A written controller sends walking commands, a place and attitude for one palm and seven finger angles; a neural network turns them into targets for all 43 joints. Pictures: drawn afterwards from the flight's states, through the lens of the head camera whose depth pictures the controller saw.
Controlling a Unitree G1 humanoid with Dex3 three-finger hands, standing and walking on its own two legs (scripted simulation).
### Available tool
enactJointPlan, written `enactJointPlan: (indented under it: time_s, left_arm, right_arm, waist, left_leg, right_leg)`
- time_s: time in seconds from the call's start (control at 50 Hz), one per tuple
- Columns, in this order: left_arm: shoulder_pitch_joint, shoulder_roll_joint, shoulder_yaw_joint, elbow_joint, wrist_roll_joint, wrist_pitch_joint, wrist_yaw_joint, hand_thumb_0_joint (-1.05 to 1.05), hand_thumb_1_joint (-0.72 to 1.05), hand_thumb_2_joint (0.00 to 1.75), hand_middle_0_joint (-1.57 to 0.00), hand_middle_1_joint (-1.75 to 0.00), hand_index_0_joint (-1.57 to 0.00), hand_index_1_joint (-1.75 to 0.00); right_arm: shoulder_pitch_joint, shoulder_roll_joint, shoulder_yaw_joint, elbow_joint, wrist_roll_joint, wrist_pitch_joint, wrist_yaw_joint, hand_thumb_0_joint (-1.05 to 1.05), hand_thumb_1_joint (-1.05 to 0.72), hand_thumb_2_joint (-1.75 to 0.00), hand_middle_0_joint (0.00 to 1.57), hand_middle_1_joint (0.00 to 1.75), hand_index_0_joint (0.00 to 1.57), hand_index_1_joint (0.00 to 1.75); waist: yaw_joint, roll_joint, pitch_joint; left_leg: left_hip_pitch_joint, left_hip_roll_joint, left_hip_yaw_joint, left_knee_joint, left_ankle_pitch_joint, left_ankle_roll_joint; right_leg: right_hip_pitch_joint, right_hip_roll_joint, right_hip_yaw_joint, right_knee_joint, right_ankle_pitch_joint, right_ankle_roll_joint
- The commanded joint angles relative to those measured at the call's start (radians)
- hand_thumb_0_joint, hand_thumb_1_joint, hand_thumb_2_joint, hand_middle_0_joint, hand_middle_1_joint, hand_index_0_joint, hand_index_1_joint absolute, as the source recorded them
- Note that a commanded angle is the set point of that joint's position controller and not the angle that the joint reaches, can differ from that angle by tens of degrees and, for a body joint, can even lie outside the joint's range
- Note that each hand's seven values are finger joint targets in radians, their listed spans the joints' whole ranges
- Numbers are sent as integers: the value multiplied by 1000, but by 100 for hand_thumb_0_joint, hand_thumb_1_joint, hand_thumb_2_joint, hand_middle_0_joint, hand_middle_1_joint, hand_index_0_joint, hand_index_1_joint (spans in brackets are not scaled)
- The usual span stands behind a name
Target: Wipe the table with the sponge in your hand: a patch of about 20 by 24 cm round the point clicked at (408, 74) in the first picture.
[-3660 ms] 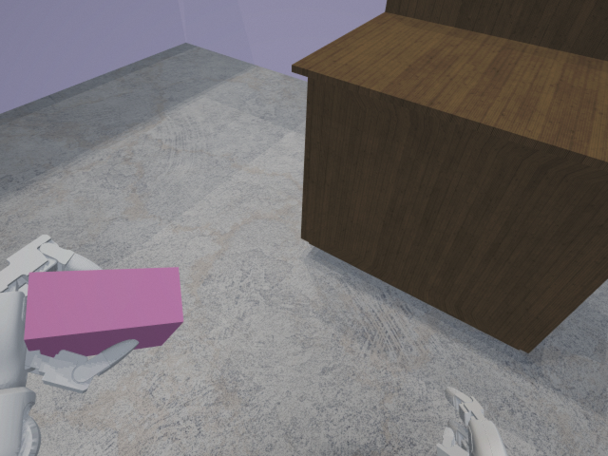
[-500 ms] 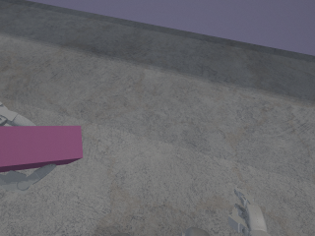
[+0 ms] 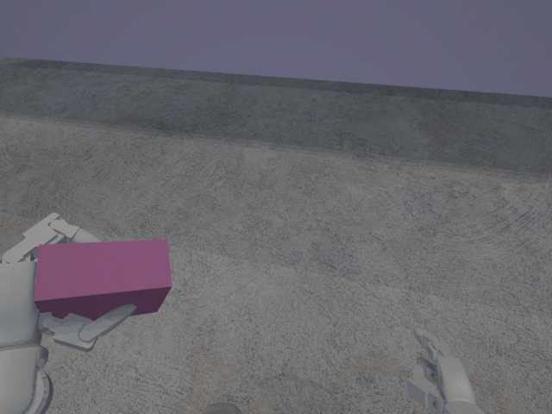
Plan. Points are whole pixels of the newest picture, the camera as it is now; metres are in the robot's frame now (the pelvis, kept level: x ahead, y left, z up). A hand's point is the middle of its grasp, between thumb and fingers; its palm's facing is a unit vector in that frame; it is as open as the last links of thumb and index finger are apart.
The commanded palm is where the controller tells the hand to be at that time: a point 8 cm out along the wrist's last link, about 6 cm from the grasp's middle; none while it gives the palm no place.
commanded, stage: turn to face it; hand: left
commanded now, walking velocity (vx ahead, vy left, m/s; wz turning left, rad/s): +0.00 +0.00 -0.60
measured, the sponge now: (126, 281) +0.24 +0.19 +0.14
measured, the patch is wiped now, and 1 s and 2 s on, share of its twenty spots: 0.00 0.00 0.00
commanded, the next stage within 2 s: none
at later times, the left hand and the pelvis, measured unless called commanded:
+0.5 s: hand (88, 303) +0.19 +0.19 +0.18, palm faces +0.15 -0.89 -0.44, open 9.8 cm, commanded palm +0.16 +0.24 +0.18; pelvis -0.07 +0.02 +0.00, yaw -16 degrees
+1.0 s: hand (224, 341) +0.16 +0.05 +0.18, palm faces -0.18 -0.80 -0.58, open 9.8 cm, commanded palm +0.14 +0.12 +0.18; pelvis -0.15 -0.02 -0.01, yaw -35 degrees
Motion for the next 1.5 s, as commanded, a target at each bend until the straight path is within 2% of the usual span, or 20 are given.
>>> enactJointPlan:
  time_s: [0.0,0.16,0.3,0.32,0.36,0.38,0.44,0.52,0.66,0.7,0.72,0.74,0.84,1.04,1.08,1.12,1.22,1.32,1.42,1.48]
  left_arm:
    - [16,314,277,-352,-35,-126,41,0,10,130,-120,-160,-120,-160]
    - [94,235,236,-257,-43,-110,42,0,10,130,-120,-160,-120,-160]
    - [-43,244,175,-353,-18,-88,29,0,10,130,-120,-160,-120,-160]
    - [-73,267,179,-401,-18,-99,26,0,10,130,-120,-160,-120,-160]
    - [-93,268,196,-438,2,-124,13,0,10,130,-120,-160,-120,-160]
    - [-98,289,212,-440,24,-117,18,0,10,130,-120,-160,-120,-160]
    - [-45,242,212,-394,15,-102,15,0,10,130,-120,-160,-120,-160]
    - [-72,166,127,-309,11,-77,17,0,10,130,-120,-160,-120,-160]
    - [-106,215,142,-318,7,-71,12,0,10,130,-120,-160,-120,-160]
    - [-75,287,199,-393,10,-91,23,0,10,130,-120,-160,-120,-160]
    - [6,352,271,-392,10,-97,38,0,10,130,-120,-160,-120,-160]
    - [45,367,311,-403,-5,-105,50,0,10,130,-120,-160,-120,-160]
    - [230,328,379,-479,-53,-115,45,0,10,130,-120,-160,-120,-160]
    - [87,227,224,-334,-27,-60,39,0,10,130,-120,-160,-120,-160]
    - [11,223,192,-367,-16,-74,32,0,10,130,-120,-160,-120,-160]
    - [-87,265,196,-439,21,-106,32,0,10,130,-120,-160,-120,-160]
    - [-182,209,115,-455,28,-94,33,0,10,130,-120,-160,-120,-160]
    - [-77,215,166,-342,13,-86,35,0,10,130,-120,-160,-120,-160]
    - [37,214,198,-316,-17,-83,23,0,10,130,-120,-160,-120,-160]
    - [20,271,224,-385,-12,-89,23,0,10,130,-120,-160,-120,-160]
  right_arm:
    - [-63,-69,-48,-158,-7,-17,12,0,-90,-90,20,30,20,30]
    - [-39,-96,-57,-196,15,22,24,0,-90,-90,20,30,20,30]
    - [4,-103,-55,-202,1,66,33,0,-90,-90,20,30,20,30]
    - [1,-108,-54,-202,-2,62,29,0,-90,-90,20,30,20,30]
    - [-28,-117,-55,-221,-27,40,25,0,-90,-90,20,30,20,30]
    - [-36,-75,-48,-226,-16,25,23,0,-90,-90,20,30,20,30]
    - [-24,-69,-55,-208,-8,9,38,0,-90,-90,20,30,20,30]
    - [29,-86,-51,-178,13,-1,44,0,-90,-90,20,30,20,30]
    - [39,-100,-52,-190,10,-39,54,0,-90,-90,20,30,20,30]
    - [36,-67,-49,-203,23,-38,62,0,-90,-90,20,30,20,30]
    - [-5,-44,-34,-227,15,-30,56,0,-90,-90,20,30,20,30]
    - [-44,-31,-12,-219,7,-23,51,0,-90,-90,20,30,20,30]
    - [-75,-24,-29,-201,10,52,50,0,-90,-90,20,30,20,30]
    - [-13,-88,-54,-193,11,61,21,0,-90,-90,20,30,20,30]
    - [0,-107,-59,-204,2,53,6,0,-90,-90,20,30,20,30]
    - [-33,-98,-52,-226,0,36,3,0,-90,-90,20,30,20,30]
    - [-20,-92,-55,-202,8,-5,41,0,-90,-90,20,30,20,30]
    - [10,-97,-55,-200,3,-17,52,0,-90,-90,20,30,20,30]
    - [59,-92,-58,-205,9,-29,55,0,-90,-90,20,30,20,30]
    - [63,-76,-56,-207,24,-27,66,0,-90,-90,20,30,20,30]
  waist:
    - [26,-57,-168]
    - [32,-131,-245]
    - [10,-116,-202]
    - [6,-31,-189]
    - [23,260,-107]
    - [37,256,-78]
    - [26,215,-6]
    - [-2,207,20]
    - [-2,246,-89]
    - [8,-12,-181]
    - [32,-202,-231]
    - [39,-207,-229]
    - [5,-61,-252]
    - [-1,-144,-146]
    - [-7,2,-96]
    - [31,312,-77]
    - [18,256,19]
    - [-5,269,-7]
    - [-11,281,-130]
    - [-7,19,-194]
  left_leg:
    - [-94,0,-26,-44,4,-1]
    - [18,-13,-11,-364,-106,15]
    - [356,-29,41,-710,-62,69]
    - [443,20,12,-800,-42,89]
    - [446,362,-292,-962,-64,222]
    - [301,450,-271,-966,-16,269]
    - [150,378,-55,-912,104,228]
    - [279,327,95,-835,405,147]
    - [335,299,173,-597,533,80]
    - [164,195,203,-295,247,30]
    - [-100,66,156,-100,-244,-1]
    - [-178,74,47,17,-296,-4]
    - [-151,79,-8,3,-99,-22]
    - [299,30,37,-616,29,28]
    - [405,159,-67,-820,25,90]
    - [324,454,-271,-917,143,225]
    - [196,342,46,-888,115,164]
    - [223,350,54,-900,93,140]
    - [367,339,160,-721,428,104]
    - [220,231,205,-419,202,42]
  right_leg:
    - [218,-253,330,-209,242,29]
    - [264,-239,436,-220,198,-3]
    - [-35,-162,441,-287,-146,40]
    - [-114,-119,404,-208,-160,63]
    - [-346,44,184,258,-252,124]
    - [-314,14,97,550,-245,143]
    - [-271,-42,57,744,-238,154]
    - [-210,-46,-63,398,-218,174]
    - [75,-11,-150,-19,-46,160]
    - [314,-183,37,-100,389,77]
    - [448,-359,331,-28,889,-42]
    - [435,-421,322,-15,1005,-68]
    - [346,-314,247,-47,616,-71]
    - [-66,-217,346,-120,33,-16]
    - [-211,-110,287,37,-117,57]
    - [-286,-21,69,553,-366,127]
    - [-244,-81,-14,667,-217,162]
    - [-143,-64,-99,427,-250,173]
    - [-32,-19,-150,102,-211,164]
    - [220,-145,3,-147,196,97]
